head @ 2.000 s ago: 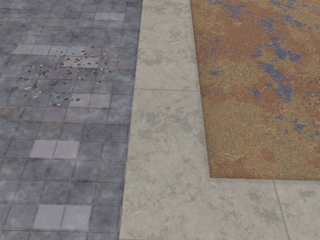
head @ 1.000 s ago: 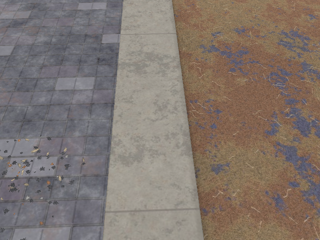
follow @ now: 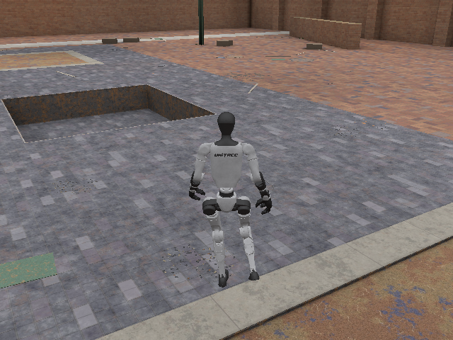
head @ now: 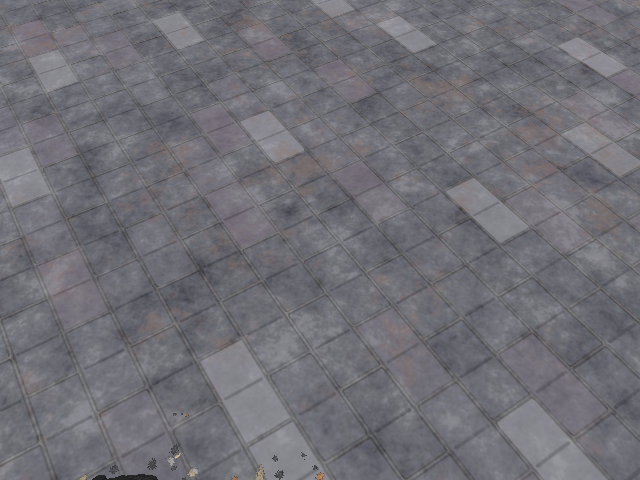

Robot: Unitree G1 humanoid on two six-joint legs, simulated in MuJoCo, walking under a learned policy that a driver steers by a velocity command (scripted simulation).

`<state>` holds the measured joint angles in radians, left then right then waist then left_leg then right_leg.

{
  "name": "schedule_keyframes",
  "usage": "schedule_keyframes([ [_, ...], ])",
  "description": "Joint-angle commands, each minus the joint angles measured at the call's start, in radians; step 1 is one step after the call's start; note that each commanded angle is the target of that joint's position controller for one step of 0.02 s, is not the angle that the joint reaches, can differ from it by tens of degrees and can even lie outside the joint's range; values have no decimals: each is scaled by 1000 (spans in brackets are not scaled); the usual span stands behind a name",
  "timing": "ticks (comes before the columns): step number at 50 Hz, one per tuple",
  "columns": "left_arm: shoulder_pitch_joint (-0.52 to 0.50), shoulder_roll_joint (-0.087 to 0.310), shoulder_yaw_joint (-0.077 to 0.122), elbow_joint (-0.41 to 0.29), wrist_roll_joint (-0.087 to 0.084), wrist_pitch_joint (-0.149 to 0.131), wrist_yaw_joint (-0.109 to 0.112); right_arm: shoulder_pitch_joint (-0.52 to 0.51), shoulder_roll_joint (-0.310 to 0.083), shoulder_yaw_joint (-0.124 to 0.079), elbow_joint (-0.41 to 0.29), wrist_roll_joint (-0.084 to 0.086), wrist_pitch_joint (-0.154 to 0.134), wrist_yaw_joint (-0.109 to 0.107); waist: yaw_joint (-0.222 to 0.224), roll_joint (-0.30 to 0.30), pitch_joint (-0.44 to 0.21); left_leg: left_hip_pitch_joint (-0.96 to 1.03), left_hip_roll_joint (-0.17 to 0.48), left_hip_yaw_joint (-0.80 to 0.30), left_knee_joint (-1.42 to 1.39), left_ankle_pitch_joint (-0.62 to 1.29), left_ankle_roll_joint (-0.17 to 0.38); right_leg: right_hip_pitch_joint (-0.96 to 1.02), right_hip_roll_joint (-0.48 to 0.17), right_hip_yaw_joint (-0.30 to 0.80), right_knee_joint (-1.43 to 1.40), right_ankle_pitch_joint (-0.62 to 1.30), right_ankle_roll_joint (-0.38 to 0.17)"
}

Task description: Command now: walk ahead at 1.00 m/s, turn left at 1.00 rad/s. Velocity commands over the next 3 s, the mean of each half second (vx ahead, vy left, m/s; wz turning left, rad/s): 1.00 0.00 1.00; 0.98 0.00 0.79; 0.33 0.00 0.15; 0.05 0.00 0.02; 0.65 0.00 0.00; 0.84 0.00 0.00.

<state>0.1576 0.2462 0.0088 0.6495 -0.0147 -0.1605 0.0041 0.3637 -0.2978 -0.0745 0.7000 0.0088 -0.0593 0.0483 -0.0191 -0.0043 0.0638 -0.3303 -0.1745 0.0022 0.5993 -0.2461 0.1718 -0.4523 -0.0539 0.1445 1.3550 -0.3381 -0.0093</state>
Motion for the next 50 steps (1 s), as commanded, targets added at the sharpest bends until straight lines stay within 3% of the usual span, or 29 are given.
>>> schedule_keyframes([
  [1, 67, 153, 49, -68, 16, 15, 2, -98, -94, -23, -100, 8, -34, -23, 96, -44, -1, 33, 246, -492, -385, -61, 189, -199, -56, -2, -154, 9, 43],
  [3, -71, 119, 36, -122, 42, 20, 5, -91, -92, -20, -87, 18, -32, -49, 57, -33, 55, -126, 181, -381, -403, 40, 166, -122, -35, -68, -363, 151, 75],
  [5, -173, 66, 22, -151, 44, 18, -5, -84, -113, -29, -67, 23, -20, -66, 8, 7, 53, -235, 113, -297, -367, 40, 110, 39, 15, -110, -607, 386, 86],
  [7, -224, 83, 36, -177, 11, 15, -11, -22, -136, -41, -46, 32, -17, -67, -42, 42, 9, -221, 135, -346, -350, -60, 76, 159, 56, -100, -732, 508, 96],
  [10, -245, 150, 67, -189, -28, 13, -10, 12, -114, -43, -23, 45, -14, -74, -46, 105, -2, 19, 182, -447, -244, -80, 42, 114, 45, -26, -848, 421, 93],
  [11, -212, 171, 80, -184, -33, 9, -10, 15, -111, -45, -17, 42, -7, -74, -23, 120, -20, 84, 202, -466, -183, 5, 30, 133, 45, -30, -854, 362, 80],
  [13, 135, 228, 122, -124, -36, 12, 1, -35, -91, -32, -38, 4, 2, -57, 173, 128, -239, 70, 160, -400, 207, 291, -44, 497, 5, -44, -763, 226, 28],
  [14, 354, 286, 126, -94, -19, 24, 14, -12, 27, 9, -70, -29, -3, -45, 217, -53, -423, -146, 111, -320, 604, -48, -71, 844, -170, 177, -712, -2, -3],
  [15, 326, 355, 133, -67, 30, 19, -17, 167, 67, 33, -128, 75, -16, -42, 68, -635, -552, -458, 74, -244, 906, -303, -93, 999, -419, 884, -1053, -494, -174],
  [16, 234, 222, 111, -114, 27, 28, -17, 93, -35, 23, -86, 90, -3, -56, 111, -418, -385, -554, 169, -202, 971, -185, -106, 887, -374, 855, -1120, -692, -157],
  [17, 200, 166, 96, -104, 18, 42, -7, -41, -96, 9, -101, 59, 5, -53, 141, -250, -240, -575, 189, -147, 973, -122, -113, 756, -331, 640, -1096, -513, -127],
  [18, 191, 167, 94, -79, 29, 52, -4, -124, -93, 6, -115, 29, 12, -52, 134, -47, -156, -524, 230, -125, 933, -101, -112, 617, -284, 459, -1077, -262, -106],
  [19, 165, 161, 92, -55, 37, 53, -2, -166, -81, 3, -140, 15, 11, -44, 103, -30, -92, -491, 268, -131, 863, -68, -108, 501, -257, 342, -1070, -100, -114],
  [20, 142, 136, 84, -34, 39, 48, -1, -165, -69, 1, -146, 26, 20, -35, 74, -58, -58, -442, 302, -137, 823, -68, -104, 420, -230, 242, -1082, -14, -106],
  [22, 124, 92, 73, 7, 14, 43, -7, -171, -34, 6, -157, 48, 43, -30, 45, -97, -27, -458, 333, -122, 785, -95, -96, 379, -211, 111, -1114, 64, -99],
  [24, 124, 109, 79, 37, 6, 41, -6, -204, -13, 15, -176, 36, 52, -26, 31, -72, 11, -520, 351, -113, 750, -32, -101, 371, -227, 15, -1147, 168, -108],
  [27, 92, 153, 86, 48, 26, 42, 2, -244, -31, 17, -184, 31, 46, -14, 15, -43, 56, -524, 348, -83, 625, 138, -120, 342, -205, -156, -1201, 266, -99],
  [31, 165, 209, 93, 91, 23, 50, 8, -394, -38, 20, -212, 26, 30, 16, 68, 20, 112, -459, 298, 50, 340, 289, -79, 429, -171, -327, -1232, 459, -53],
  [34, 181, 303, 109, 99, 21, 71, 14, -354, -94, -7, -211, 38, 23, 25, -2, -87, 23, -210, 160, 192, 249, 207, -30, 520, -179, -397, -1067, 1244, -33],
  [36, 117, 342, 122, 71, 9, 89, 16, -54, -193, -62, -145, 51, 42, 16, -178, -167, -128, 137, 97, 195, 250, 69, 22, 466, -210, -386, -686, 1542, -52],
  [37, 38, 322, 118, 39, -4, 82, 17, 218, -260, -103, -61, 46, 52, 3, -309, -97, -214, 514, 120, 92, 91, 168, 82, 242, -156, -371, -331, 1310, -29],
  [38, 19, 130, 64, 17, 16, 48, 15, 213, -288, -107, -22, 44, 62, -17, -225, 275, -136, 674, 227, -156, 29, 284, 133, -93, 86, -344, 168, -39, 11],
  [39, 212, 69, 25, -65, -9, -6, -2, 82, -291, -67, -104, 4, 23, -6, -25, 376, -423, 877, 429, -789, -165, -137, 355, -377, 122, -44, 348, -238, -4],
  [40, 79, 184, 41, -64, -37, -33, -6, 110, -189, -60, -106, 1, 5, -6, -116, 157, -404, 793, 456, -888, -344, -405, 291, -404, 62, 16, 250, -99, -37],
  [41, 20, 182, 44, -73, -62, -32, -3, 102, -166, -51, -69, -7, -18, -2, -72, 27, -192, 594, 445, -818, -401, -385, 243, -414, 31, -17, 145, -53, -45],
  [42, 13, 163, 38, -55, -37, -18, 9, 21, -133, -37, -72, -6, -38, 1, -17, -91, -136, 428, 421, -724, -383, -299, 197, -334, -29, -7, 48, -3, -42],
  [45, 86, 149, 45, -11, 0, 39, -2, -95, -70, -10, -68, -13, -46, -14, 80, -32, -17, 96, 304, -450, -395, -130, 146, -182, -100, -32, -99, 73, -2],
  [47, 10, 109, 30, -38, 16, 54, -3, -47, -58, -4, -39, -2, -49, -31, 51, -25, 35, 21, 271, -341, -421, -6, 133, -213, -117, -72, -209, 148, 32],
  [50, -158, 63, 9, -85, 44, 32, -21, -25, -54, 3, -5, -6, -36, -63, -11, -23, 73, -55, 172, -127, -368, 447, 56, -114, -56, -164, -567, 461, 52],
])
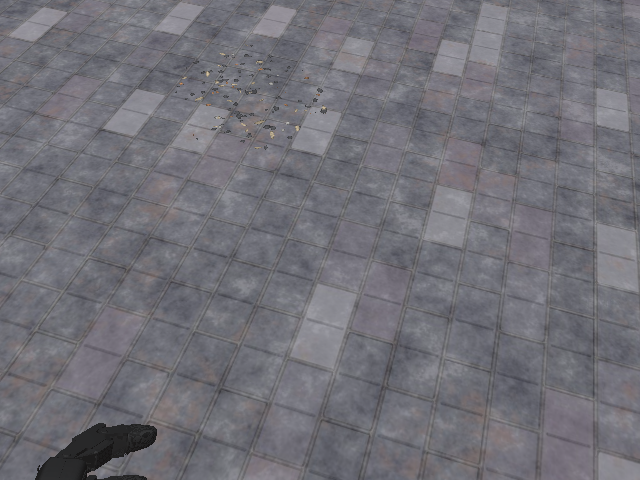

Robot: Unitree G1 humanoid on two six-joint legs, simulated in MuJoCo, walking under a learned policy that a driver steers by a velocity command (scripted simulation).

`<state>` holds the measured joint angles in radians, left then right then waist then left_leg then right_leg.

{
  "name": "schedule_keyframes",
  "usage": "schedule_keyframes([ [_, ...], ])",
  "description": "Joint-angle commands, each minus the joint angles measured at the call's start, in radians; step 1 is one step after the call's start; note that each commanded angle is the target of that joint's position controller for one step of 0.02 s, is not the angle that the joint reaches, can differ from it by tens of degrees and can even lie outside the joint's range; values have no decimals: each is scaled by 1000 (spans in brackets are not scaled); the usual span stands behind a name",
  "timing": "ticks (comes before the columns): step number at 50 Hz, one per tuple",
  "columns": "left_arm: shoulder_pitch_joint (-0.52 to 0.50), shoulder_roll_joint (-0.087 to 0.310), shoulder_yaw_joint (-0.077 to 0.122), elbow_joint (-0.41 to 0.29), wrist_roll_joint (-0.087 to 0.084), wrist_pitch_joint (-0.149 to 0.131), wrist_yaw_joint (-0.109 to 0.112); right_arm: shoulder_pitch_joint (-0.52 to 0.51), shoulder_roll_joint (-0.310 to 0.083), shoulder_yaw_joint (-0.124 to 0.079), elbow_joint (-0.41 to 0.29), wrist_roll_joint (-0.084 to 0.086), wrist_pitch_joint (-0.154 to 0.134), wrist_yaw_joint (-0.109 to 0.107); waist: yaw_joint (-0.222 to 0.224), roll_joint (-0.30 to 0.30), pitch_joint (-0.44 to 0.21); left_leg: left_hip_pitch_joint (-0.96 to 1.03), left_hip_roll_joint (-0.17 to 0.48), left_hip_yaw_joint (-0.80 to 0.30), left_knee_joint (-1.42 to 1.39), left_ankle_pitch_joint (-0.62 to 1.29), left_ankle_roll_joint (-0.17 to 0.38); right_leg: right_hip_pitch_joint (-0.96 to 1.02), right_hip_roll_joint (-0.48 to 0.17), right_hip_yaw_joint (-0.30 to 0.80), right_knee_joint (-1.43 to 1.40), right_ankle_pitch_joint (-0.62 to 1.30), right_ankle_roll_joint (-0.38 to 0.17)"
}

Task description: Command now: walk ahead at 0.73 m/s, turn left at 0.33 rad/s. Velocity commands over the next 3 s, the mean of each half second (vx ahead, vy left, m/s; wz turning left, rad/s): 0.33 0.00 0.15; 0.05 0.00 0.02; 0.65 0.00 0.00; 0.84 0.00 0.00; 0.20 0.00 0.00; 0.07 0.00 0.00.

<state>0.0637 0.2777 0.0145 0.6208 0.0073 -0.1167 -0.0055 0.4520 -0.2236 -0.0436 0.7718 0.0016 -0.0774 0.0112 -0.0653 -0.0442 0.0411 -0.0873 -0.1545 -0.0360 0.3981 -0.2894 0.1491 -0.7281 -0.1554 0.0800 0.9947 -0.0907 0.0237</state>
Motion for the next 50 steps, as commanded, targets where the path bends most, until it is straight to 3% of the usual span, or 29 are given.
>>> schedule_keyframes([
  [1, -120, 5, -4, -63, 28, -23, -23, -54, -130, -28, -51, 6, -12, -31, -10, 13, 79, -303, 142, -68, -164, 495, 52, 235, 88, -137, -312, 349, 14],
  [3, -176, 11, 4, -82, 10, -34, -41, 40, -153, -32, -1, 13, -2, -33, -60, 56, 56, -211, 178, -98, -159, 462, 27, 273, 143, -147, -442, 488, -4],
  [5, -213, 36, 18, -101, 3, -35, -50, 68, -143, -29, 34, 17, 11, -35, -65, 97, 48, -75, 207, -124, -87, 476, 6, 240, 171, -133, -531, 462, -35],
  [7, -128, 79, 41, -83, 10, -36, -46, 52, -150, -31, 44, 3, 21, -45, 2, 149, -23, 50, 232, -158, 41, 652, -19, 294, 210, -126, -541, 380, -68],
  [8, -9, 103, 53, -52, 13, -37, -42, 12, -172, -38, 34, -4, 27, -47, 76, 175, -91, 81, 226, -154, 154, 801, -40, 398, 229, -136, -537, 355, -81],
  [9, 177, 122, 61, -5, 14, -39, -38, -71, -186, -40, 11, -8, 30, -43, 192, 178, -174, 35, 197, -119, 370, 824, -82, 591, 181, -117, -562, 486, -101],
  [10, 326, 190, 65, 30, 39, -36, -34, -34, -115, -24, -20, -33, 29, -34, 199, 10, -366, -201, 118, -103, 756, 401, -138, 962, -45, 62, -376, 948, -185],
  [11, 363, 153, 50, 64, 48, -32, -46, 240, -24, 10, 61, 12, 31, -15, 133, -299, -608, -477, -24, -190, 1180, -412, -223, 1298, -359, 544, -387, 1038, -460],
  [12, 343, 122, 56, 38, 19, -9, -45, 223, -154, -9, 85, 23, 36, -3, 191, -142, -708, -487, 38, -290, 1224, -356, -208, 1277, -303, 598, -465, 757, -434],
  [13, 224, 97, 48, 24, 5, 11, -35, 48, -198, -25, 20, 40, 49, -4, 169, -63, -545, -533, 99, -228, 1179, -306, -205, 1112, -255, 475, -514, 490, -383],
  [14, 115, 57, 29, 25, -1, 27, -25, -100, -197, -24, -24, 18, 60, -14, 131, 73, -321, -546, 139, -135, 1052, -255, -202, 836, -175, 347, -592, 373, -327],
  [15, 69, 42, 18, 29, 11, 30, -15, -144, -177, -25, -40, 9, 76, -25, 88, 67, -217, -517, 170, -112, 974, -216, -195, 650, -146, 299, -633, 312, -313],
  [17, 31, 42, 17, 51, 26, 36, -19, -74, -103, -12, -20, 4, 99, -36, 21, -2, -135, -355, 201, -72, 758, -204, -194, 401, -58, 169, -700, 336, -273],
  [19, 15, 58, 25, 71, 28, 30, -24, -57, -49, 7, -7, -5, 89, -49, 4, -33, -160, -245, 199, -31, 541, -186, -204, 335, -31, 62, -693, 593, -278],
  [21, 45, 81, 36, 98, 17, 40, -18, -68, -61, 9, 5, -9, 81, -45, 16, -41, -243, -166, 205, -28, 414, -6, -199, 383, -48, 47, -682, 552, -277],
  [23, 29, 87, 35, 107, 3, 58, -14, -97, -88, 0, 12, -9, 91, -37, 11, -40, -237, -81, 195, -15, 298, 139, -177, 335, -39, 41, -701, 184, -245],
  [25, 24, 62, 24, 117, 3, 73, -15, -156, -105, -9, -1, -30, 104, -33, 16, -56, -161, -25, 182, -4, 201, 154, -142, 237, 11, 44, -720, -278, -172],
  [26, 43, 35, 12, 129, 11, 77, -17, -183, -117, -10, -20, -44, 106, -35, 18, -42, -115, -21, 214, -45, 133, 127, -119, 199, 37, 41, -711, -425, -123],
  [27, 77, 25, 6, 135, 20, 79, -18, -216, -169, -17, -47, -45, 105, -43, 48, 37, -70, -66, 298, -143, 29, 51, -82, 196, 87, 4, -641, -472, -73],
  [28, 137, 17, 9, 141, 13, 85, -12, -269, -200, -24, -37, -39, 105, -47, 117, 185, -58, -250, 308, -177, -38, -217, -49, 329, 150, -83, -580, -360, -43],
  [29, 129, 29, 11, 157, 18, 91, -1, -303, -146, -14, -42, -37, 97, -44, 108, 206, -36, -343, 272, -163, -90, -344, -66, 432, 161, -104, -522, -259, -23],
  [30, 132, 28, 14, 165, 19, 96, 6, -319, -119, -6, -36, -39, 87, -43, 115, 217, -26, -368, 260, -154, -101, -343, -86, 466, 164, -109, -504, -205, -18],
  [32, 152, 34, 15, 189, 27, 104, 17, -328, -100, 0, -26, -31, 68, -38, 117, 180, -19, -352, 241, -129, -67, -234, -109, 486, 139, -90, -528, -153, -17],
  [36, 125, 39, 15, 214, 13, 93, 15, -266, -110, -4, 11, -18, 54, -41, 82, 67, -41, -224, 215, -89, 30, 23, -110, 438, 121, -74, -555, -128, -27],
  [41, 120, 46, 17, 251, 5, 91, 20, -260, -100, -5, 46, -9, 50, -39, 76, 43, -103, -148, 205, -67, 81, 262, -94, 489, 113, -72, -527, 5, -17],
  [48, 119, 58, 20, 301, -2, 110, 36, -268, -96, -10, 106, -4, 57, -36, 80, 51, -102, -119, 196, -52, 83, 381, -87, 524, 109, -73, -508, 65, -14],
  [49, 156, 41, 17, 327, -4, 113, 35, -218, -93, -12, 139, 1, 61, -36, 76, 73, -143, -95, 184, -45, 55, 158, -76, 533, 142, -114, -490, -126, -16],
  [50, 151, 52, 23, 334, -14, 115, 32, -181, -135, -28, 154, 15, 66, -33, 56, 103, -101, -102, 197, -86, 10, -188, -40, 461, 177, -152, -431, -352, -25],
])
Over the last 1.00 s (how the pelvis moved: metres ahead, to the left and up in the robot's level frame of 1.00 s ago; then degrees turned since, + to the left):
0.75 0.23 0.02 52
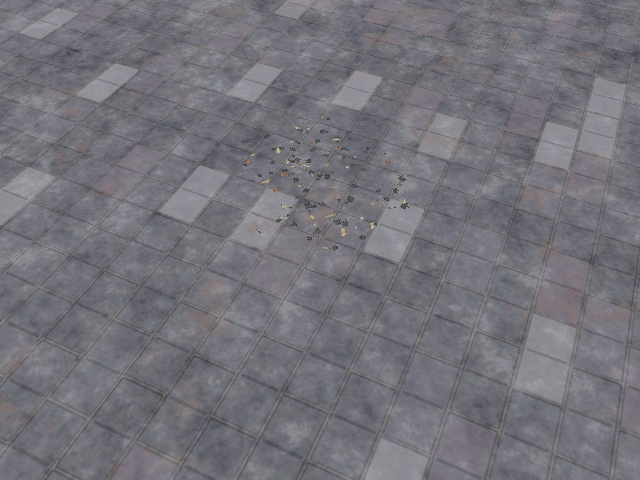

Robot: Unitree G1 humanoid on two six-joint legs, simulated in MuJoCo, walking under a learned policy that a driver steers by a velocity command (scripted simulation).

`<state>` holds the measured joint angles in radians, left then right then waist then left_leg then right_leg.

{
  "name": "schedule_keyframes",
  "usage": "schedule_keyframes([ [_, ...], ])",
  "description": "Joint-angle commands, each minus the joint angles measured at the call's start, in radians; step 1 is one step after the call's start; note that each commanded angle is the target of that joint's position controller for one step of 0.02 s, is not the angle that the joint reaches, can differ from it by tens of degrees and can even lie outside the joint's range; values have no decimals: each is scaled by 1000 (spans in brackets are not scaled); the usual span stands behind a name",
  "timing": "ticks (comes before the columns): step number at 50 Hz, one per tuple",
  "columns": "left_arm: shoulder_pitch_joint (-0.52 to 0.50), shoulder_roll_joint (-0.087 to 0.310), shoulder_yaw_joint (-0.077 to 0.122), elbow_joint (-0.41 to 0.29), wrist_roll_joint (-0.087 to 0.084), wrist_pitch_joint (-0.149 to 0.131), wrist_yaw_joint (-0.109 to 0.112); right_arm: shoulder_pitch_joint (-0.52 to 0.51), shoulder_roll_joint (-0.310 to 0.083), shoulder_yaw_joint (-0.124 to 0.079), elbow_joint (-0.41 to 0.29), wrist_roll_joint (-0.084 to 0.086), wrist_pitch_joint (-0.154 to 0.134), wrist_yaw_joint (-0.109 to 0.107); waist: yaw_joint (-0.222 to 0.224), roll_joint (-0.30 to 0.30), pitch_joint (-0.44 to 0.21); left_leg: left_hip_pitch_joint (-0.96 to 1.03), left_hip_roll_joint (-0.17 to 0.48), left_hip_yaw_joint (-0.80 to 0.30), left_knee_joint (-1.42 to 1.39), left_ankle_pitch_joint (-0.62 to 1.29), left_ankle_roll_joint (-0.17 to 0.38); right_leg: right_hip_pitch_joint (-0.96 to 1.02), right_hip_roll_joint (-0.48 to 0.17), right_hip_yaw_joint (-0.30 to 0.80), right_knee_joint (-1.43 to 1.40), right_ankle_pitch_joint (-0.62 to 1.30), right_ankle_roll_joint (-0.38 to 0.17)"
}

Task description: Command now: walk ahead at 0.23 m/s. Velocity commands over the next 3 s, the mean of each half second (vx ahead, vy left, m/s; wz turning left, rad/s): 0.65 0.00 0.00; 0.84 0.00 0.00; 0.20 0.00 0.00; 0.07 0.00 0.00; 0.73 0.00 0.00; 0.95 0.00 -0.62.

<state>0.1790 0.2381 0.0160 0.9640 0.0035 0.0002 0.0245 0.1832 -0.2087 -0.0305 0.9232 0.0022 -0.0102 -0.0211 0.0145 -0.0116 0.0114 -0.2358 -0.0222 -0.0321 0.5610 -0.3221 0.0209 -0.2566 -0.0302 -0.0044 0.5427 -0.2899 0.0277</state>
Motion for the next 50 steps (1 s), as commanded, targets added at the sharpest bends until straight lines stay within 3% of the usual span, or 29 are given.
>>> schedule_keyframes([
  [1, -21, 96, 24, -30, -17, -9, -3, 135, -185, -54, 12, 22, -4, 2, -59, 114, 7, 46, 146, -224, -248, -465, 143, -150, 58, -73, 98, -264, -38],
  [3, -159, 81, 18, -101, -46, -53, -13, 173, -240, -72, 18, 26, -42, 0, -100, 216, 157, 51, 354, -575, -445, -636, 271, -378, 4, -5, 284, -211, -84],
  [5, -172, 105, 28, -113, -50, -100, -29, 155, -186, -60, 12, 11, -87, 2, -86, 171, 142, 197, 399, -604, -437, -446, 277, -561, -74, 77, 405, -187, -121],
  [8, -147, 101, 31, -98, -38, -130, -50, 103, -178, -60, -12, 27, -87, 8, -54, 129, 45, 204, 297, -351, -412, -214, 181, -423, -88, 29, 214, -74, -108],
  [10, -93, 72, 24, -69, -31, -123, -59, 72, -203, -67, -19, 33, -76, 13, -17, 153, 31, 23, 216, -197, -403, -162, 157, -154, -25, -66, 100, 11, -66],
  [12, 36, 85, 34, -14, -33, -107, -52, 75, -213, -69, -17, 36, -75, 16, 44, 127, 25, -157, 186, -132, -343, -181, 152, 103, 32, -143, 80, 80, -34],
  [14, 320, 148, 72, 61, -43, -95, -32, 15, -158, -47, -38, 11, -89, 22, 203, 46, -43, -331, 134, -56, -9, 93, 110, 424, 25, -94, 60, 1, -70],
  [15, 507, 254, 94, 92, -23, -96, -25, -52, -53, -19, -86, -12, -100, 24, 268, -247, -99, -508, 51, 39, 509, 36, 44, 524, -201, 270, -76, -285, -146],
  [16, 455, 229, 65, 66, -2, -114, -43, 13, 7, -8, -134, 27, -125, 23, 162, -401, -144, -726, -63, -67, 765, -175, 55, 557, -361, 846, -345, -559, -284],
  [17, 311, 180, 48, 33, -6, -124, -51, -27, -70, -15, -153, 68, -141, 29, 113, -230, -32, -882, 50, -100, 880, -83, 90, 473, -418, 866, -390, -700, -300],
  [18, 245, 130, 31, 7, -2, -133, -60, -86, -103, -13, -171, 62, -144, 33, 103, -126, 16, -897, 98, -77, 884, 6, 110, 396, -383, 729, -358, -566, -278],
  [19, 194, 124, 22, -2, 2, -130, -68, -59, -96, -11, -161, 35, -138, 31, 58, -52, 25, -830, 145, -68, 828, 85, 104, 302, -332, 585, -346, -427, -254],
  [20, 151, 112, 15, -10, 8, -125, -72, -38, -96, -15, -158, 14, -128, 28, 17, -61, 48, -760, 174, -68, 749, 140, 91, 197, -278, 471, -358, -341, -229],
  [22, 146, 88, 2, -9, 12, -118, -65, -8, -93, -16, -148, 17, -97, 34, -18, -97, 80, -691, 184, -43, 680, 211, 57, 90, -217, 329, -409, -237, -209],
  [26, 251, 95, 1, 17, -1, -123, -30, -177, -82, -10, -210, 11, -93, 35, 19, -26, 124, -670, 148, 34, 402, 407, 13, 73, -163, 139, -491, 76, -202],
  [33, 388, 111, 6, 35, -19, -106, -6, -411, -56, 4, -307, 38, -119, 100, 46, -46, 153, -504, 62, 97, -17, 494, 49, 323, -192, -15, -514, 408, -177],
  [36, 401, 172, 28, 36, 12, -86, -4, -354, -127, -22, -329, 44, -113, 99, -37, -171, 39, -331, -38, 162, -6, 302, 93, 488, -241, -25, -286, 1143, -162],
  [37, 389, 186, 35, 38, 28, -71, -2, -194, -179, -45, -294, 50, -102, 88, -126, -222, -57, -156, -61, 165, 15, 241, 122, 490, -253, -30, -90, 1339, -153],
  [38, 325, 196, 37, 18, 34, -59, 1, 81, -229, -71, -214, 54, -88, 70, -265, -222, -179, 187, -26, 120, 22, 239, 156, 316, -226, -53, 212, 1326, -126],
  [39, 360, 90, 15, -30, 37, -69, -7, 284, -305, -88, -156, 22, -77, 52, -249, -17, -368, 653, 203, -237, 79, -65, 225, -102, -124, -21, 606, 809, -114],
  [40, 450, -37, -22, -26, -11, -119, -30, 319, -311, -90, -134, 25, -92, 63, -161, 316, -570, 869, 404, -820, -170, -518, 370, -383, 75, 130, 915, -105, -86],
  [41, 306, 107, 18, -60, -57, -155, -34, 297, -209, -67, -105, 15, -92, 55, -201, 267, -430, 786, 345, -834, -295, -519, 299, -502, 20, 194, 964, -103, -136],
  [42, 163, 126, 22, -113, -85, -167, -31, 230, -164, -52, -103, -6, -99, 53, -178, 180, -235, 602, 324, -624, -289, -212, 268, -532, -11, 159, 980, -95, -141],
  [43, 102, 100, 16, -137, -66, -172, -26, 131, -153, -46, -105, -19, -111, 59, -111, 1, -125, 371, 293, -478, -301, 106, 252, -476, -45, 144, 907, -61, -135],
  [44, 108, 100, 27, -132, -46, -157, -22, 55, -113, -33, -109, -33, -122, 64, -43, -26, -77, 205, 258, -336, -293, 367, 238, -394, -85, 133, 835, -38, -119],
  [45, 154, 85, 28, -125, -39, -135, -26, 14, -78, -21, -105, -43, -122, 67, 10, 4, -55, 96, 244, -255, -300, 536, 239, -322, -103, 128, 811, -47, -103],
  [46, 181, 63, 27, -120, -34, -115, -25, 0, -64, -14, -94, -30, -123, 69, 37, 25, -38, 30, 236, -195, -323, 636, 237, -288, -112, 117, 753, -61, -88],
  [47, 188, 45, 23, -122, -30, -100, -23, -5, -72, -12, -79, -14, -126, 66, 57, 45, -6, -36, 229, -143, -349, 703, 232, -273, -117, 101, 682, -66, -70],
  [50, 58, 32, 10, -180, 1, -99, -26, -8, -145, -24, -56, -9, -128, 36, 58, 48, 48, -167, 141, 22, -373, 851, 206, -225, -81, 19, 359, 157, -31],
])
Over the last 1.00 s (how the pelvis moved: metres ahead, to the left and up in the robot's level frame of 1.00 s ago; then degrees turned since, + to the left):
0.38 0.01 0.00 3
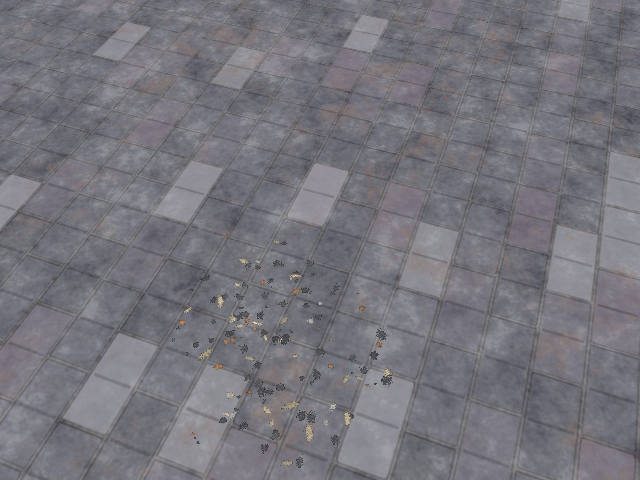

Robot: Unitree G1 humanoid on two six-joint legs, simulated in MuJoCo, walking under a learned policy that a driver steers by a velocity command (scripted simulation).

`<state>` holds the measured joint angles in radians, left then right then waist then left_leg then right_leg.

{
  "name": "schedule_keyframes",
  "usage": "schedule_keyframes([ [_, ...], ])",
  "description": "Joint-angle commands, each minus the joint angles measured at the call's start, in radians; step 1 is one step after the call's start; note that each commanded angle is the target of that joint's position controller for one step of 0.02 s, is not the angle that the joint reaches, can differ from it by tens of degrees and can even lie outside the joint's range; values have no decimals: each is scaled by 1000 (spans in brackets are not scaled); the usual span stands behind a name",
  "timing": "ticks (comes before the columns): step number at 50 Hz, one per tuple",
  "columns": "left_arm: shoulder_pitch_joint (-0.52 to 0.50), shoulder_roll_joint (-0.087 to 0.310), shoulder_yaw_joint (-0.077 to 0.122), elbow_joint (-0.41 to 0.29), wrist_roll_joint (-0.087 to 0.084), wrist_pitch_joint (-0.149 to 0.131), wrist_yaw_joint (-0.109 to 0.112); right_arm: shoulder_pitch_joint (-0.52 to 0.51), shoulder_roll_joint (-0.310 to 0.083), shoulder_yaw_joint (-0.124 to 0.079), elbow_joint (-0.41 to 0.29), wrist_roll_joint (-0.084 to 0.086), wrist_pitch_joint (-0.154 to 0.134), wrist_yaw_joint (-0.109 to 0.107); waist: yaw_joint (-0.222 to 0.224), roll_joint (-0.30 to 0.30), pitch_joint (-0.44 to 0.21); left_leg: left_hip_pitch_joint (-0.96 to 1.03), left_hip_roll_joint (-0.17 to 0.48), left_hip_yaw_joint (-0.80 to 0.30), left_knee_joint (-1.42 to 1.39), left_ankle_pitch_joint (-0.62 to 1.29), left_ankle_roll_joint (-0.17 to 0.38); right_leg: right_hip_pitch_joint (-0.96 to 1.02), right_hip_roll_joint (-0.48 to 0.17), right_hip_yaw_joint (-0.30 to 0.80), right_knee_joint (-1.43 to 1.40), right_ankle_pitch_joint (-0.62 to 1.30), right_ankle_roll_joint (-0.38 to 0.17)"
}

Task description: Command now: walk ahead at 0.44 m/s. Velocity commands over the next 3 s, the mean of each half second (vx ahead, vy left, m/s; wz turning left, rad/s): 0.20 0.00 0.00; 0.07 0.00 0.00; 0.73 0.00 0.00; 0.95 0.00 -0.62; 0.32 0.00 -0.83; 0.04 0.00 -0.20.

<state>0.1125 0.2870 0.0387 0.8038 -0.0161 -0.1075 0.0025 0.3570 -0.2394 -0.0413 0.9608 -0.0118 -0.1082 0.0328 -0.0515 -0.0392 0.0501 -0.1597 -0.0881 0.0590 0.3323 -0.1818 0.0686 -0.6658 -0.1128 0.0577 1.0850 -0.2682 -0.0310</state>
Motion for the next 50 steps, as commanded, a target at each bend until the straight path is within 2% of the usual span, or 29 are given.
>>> schedule_keyframes([
  [1, 76, -21, -18, -26, 27, 1, -12, -152, -124, -16, -86, 10, -28, -28, 95, 77, -9, -237, 166, -28, -135, 663, 141, 235, 31, -75, -320, 282, 29],
  [3, -14, -6, -15, -43, 28, -5, -25, -60, -152, -20, -56, 23, -24, -39, 40, 75, -49, -162, 174, -44, -126, 555, 123, 298, 81, -81, -478, 507, 31],
  [5, -65, 37, -5, -69, 27, 0, -30, -47, -170, -25, -36, 31, -13, -49, 38, 103, -55, -60, 217, -86, -100, 475, 97, 299, 87, -41, -572, 548, 13],
  [7, -15, 87, 14, -50, 34, 1, -31, -61, -175, -31, -25, 23, 9, -58, 76, 106, -82, 34, 239, -104, -4, 472, 66, 336, 97, -22, -592, 505, -9],
  [8, 78, 108, 27, -13, 40, 0, -30, -83, -175, -32, -28, 18, 23, -60, 123, 95, -114, 59, 225, -96, 103, 527, 42, 409, 116, -32, -600, 487, -20],
  [9, 170, 137, 40, 23, 46, -3, -29, -76, -162, -28, -31, 12, 36, -60, 157, 50, -154, 63, 170, -67, 273, 494, 6, 505, 103, -38, -622, 631, -31],
  [10, 185, 195, 45, 18, 64, -4, -27, 45, -102, -10, -29, -9, 39, -53, 102, -117, -257, -100, 83, -42, 558, 148, -40, 740, -63, 103, -537, 1087, -117],
  [11, 177, 135, 17, 13, 76, 4, -31, 259, 16, 29, 30, 6, 43, -37, 35, -299, -428, -284, 0, -102, 882, -493, -93, 942, -285, 404, -543, 1251, -315],
  [12, 179, 72, 5, 9, 48, 17, -42, 256, -70, 14, 53, 22, 50, -28, 59, -173, -481, -288, 33, -205, 948, -509, -95, 888, -256, 468, -603, 1025, -319],
  [13, 93, 68, 3, -7, 26, 26, -43, 134, -123, -2, 23, 33, 66, -31, 58, -70, -365, -338, 77, -187, 954, -459, -101, 759, -232, 411, -644, 755, -290],
  [14, 27, 55, -3, -15, 23, 35, -39, 13, -142, -12, -5, 28, 84, -46, 61, 12, -251, -356, 104, -154, 909, -399, -108, 603, -191, 358, -701, 556, -252],
  [15, -14, 54, -6, -17, 35, 39, -32, -41, -140, -17, -21, 19, 103, -61, 47, 9, -193, -329, 133, -154, 852, -341, -108, 476, -169, 321, -743, 434, -227],
  [18, -46, 58, 0, -2, 60, 49, -19, -29, -83, -10, -11, 10, 129, -83, 7, -74, -169, -175, 139, -116, 599, -296, -106, 321, -80, 194, -807, 323, -178],
  [20, -25, 60, 3, 12, 52, 53, -7, -45, -69, -6, -2, 8, 130, -89, 17, -76, -206, -118, 133, -106, 469, -248, -105, 338, -77, 173, -813, 277, -183],
  [22, -26, 73, 8, 20, 38, 63, 3, -60, -77, -9, 8, 8, 135, -86, 17, -71, -210, -57, 130, -94, 367, -130, -97, 315, -75, 171, -839, 71, -174],
  [25, -18, 53, 2, 39, 23, 78, 10, -81, -76, -10, 21, -15, 136, -76, 3, -56, -130, 37, 120, -72, 194, -8, -55, 210, -22, 143, -864, -269, -92],
  [26, 7, 38, -2, 53, 26, 79, 9, -93, -93, -10, 13, -24, 133, -77, 9, -28, -91, 33, 167, -119, 129, -20, -31, 192, 1, 125, -847, -311, -52],
  [27, 36, 48, 6, 52, 27, 81, 10, -116, -155, -24, 15, -12, 130, -79, 55, 57, -41, -63, 180, -137, 110, -157, -3, 217, 60, 65, -821, -270, -20],
  [28, 23, 49, 8, 54, 31, 83, 15, -121, -137, -23, 27, -3, 120, -78, 50, 103, -22, -171, 173, -144, 66, -267, -1, 309, 88, 19, -766, -181, -2],
  [29, 23, 36, 7, 57, 31, 83, 19, -134, -106, -14, 32, -5, 107, -77, 60, 127, -27, -219, 175, -150, 31, -284, -13, 383, 94, 4, -722, -97, -1],
  [31, 53, 19, 7, 76, 33, 87, 23, -166, -90, -9, 36, -3, 86, -75, 79, 156, -32, -243, 173, -150, 13, -236, -37, 454, 101, -18, -677, 16, -9],
  [35, 55, 21, 10, 101, 30, 88, 19, -131, -96, -8, 59, 8, 69, -74, 62, 84, -47, -169, 160, -132, 56, -82, -43, 456, 94, -18, -660, 125, -25],
  [43, 48, 27, 14, 140, 19, 98, 23, -96, -84, -2, 92, 11, 76, -72, 46, 43, -86, -93, 141, -107, 99, 108, -39, 503, 89, -20, -618, 309, -23],
  [45, 48, 29, 15, 150, 17, 103, 26, -95, -78, -1, 98, 11, 79, -71, 46, 43, -84, -85, 138, -103, 99, 126, -39, 508, 87, -19, -614, 321, -22],
  [46, 79, 15, 13, 174, 14, 106, 26, -53, -73, -3, 119, 15, 83, -71, 40, 58, -123, -63, 128, -95, 77, -75, -25, 517, 118, -54, -595, 118, -24],
  [47, 81, 30, 22, 180, 3, 108, 25, -34, -104, -14, 123, 27, 87, -69, 35, 88, -80, -84, 142, -132, 49, -362, 16, 454, 149, -82, -555, -184, -29],
  [48, 36, 46, 26, 161, -2, 100, 21, -1, -133, -25, 121, 36, 82, -68, 9, 113, 1, -79, 204, -237, -19, -610, 70, 307, 150, -74, -514, -347, -30],
  [49, -54, 35, 23, 119, -16, 78, 14, 52, -174, -38, 125, 45, 67, -68, -29, 172, 80, -21, 321, -407, -136, -751, 137, 140, 142, -91, -432, -317, -25],
  [50, -116, 6, 14, 86, -31, 50, 4, 35, -206, -51, 123, 49, 45, -70, -31, 245, 153, 20, 445, -569, -220, -734, 195, 26, 110, -93, -338, -164, -34],
])
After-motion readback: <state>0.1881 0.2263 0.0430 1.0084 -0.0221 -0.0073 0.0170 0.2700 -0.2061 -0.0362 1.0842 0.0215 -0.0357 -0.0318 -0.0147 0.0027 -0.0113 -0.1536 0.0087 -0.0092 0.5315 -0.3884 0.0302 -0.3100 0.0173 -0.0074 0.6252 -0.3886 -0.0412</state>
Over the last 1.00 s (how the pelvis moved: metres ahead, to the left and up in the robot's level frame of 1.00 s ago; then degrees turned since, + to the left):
0.63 -0.05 0.01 0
